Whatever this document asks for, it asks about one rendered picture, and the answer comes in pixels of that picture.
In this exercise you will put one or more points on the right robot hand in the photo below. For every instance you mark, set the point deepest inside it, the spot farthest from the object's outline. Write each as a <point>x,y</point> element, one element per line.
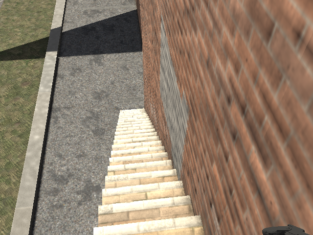
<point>284,230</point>

